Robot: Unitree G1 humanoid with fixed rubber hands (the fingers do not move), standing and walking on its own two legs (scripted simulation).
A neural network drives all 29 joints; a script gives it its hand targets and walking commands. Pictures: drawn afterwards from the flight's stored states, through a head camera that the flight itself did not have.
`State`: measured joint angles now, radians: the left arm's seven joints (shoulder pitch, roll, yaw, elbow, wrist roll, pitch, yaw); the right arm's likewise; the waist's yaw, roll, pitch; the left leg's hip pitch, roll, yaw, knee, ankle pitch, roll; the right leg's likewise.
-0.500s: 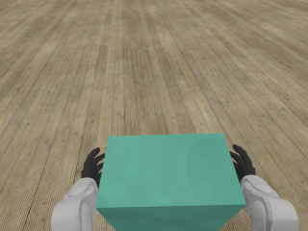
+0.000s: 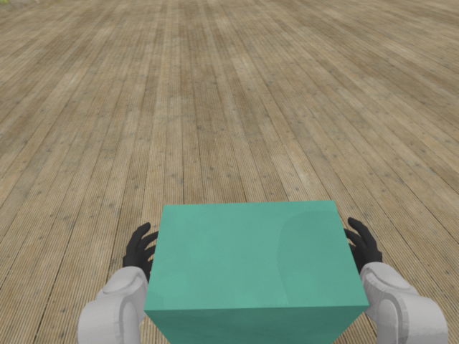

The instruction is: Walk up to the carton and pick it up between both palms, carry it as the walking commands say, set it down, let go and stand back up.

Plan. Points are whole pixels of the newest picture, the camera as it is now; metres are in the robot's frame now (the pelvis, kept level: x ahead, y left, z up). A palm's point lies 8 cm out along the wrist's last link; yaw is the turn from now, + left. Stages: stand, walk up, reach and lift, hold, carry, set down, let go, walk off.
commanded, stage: carry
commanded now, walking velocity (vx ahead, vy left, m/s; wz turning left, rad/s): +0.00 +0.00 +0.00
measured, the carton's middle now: (249, 289) +0.23 +0.00 +0.02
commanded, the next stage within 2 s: hold in 1.78 s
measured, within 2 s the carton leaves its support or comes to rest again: neither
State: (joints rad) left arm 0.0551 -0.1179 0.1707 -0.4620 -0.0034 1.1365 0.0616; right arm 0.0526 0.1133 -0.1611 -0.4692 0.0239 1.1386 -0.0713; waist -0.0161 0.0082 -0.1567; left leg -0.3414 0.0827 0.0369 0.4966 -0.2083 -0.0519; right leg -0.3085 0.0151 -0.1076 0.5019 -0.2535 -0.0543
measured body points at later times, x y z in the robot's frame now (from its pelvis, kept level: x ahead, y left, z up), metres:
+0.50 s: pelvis +0.00 +0.01 +0.00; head -0.03 +0.01 +0.45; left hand +0.24 +0.18 +0.07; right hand +0.24 -0.16 +0.08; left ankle +0.03 +0.15 -0.74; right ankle +0.01 -0.08 -0.74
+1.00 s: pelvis +0.00 +0.01 +0.00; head -0.02 +0.01 +0.45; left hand +0.25 +0.19 +0.07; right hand +0.25 -0.16 +0.07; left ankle +0.03 +0.15 -0.74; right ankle +0.01 -0.08 -0.74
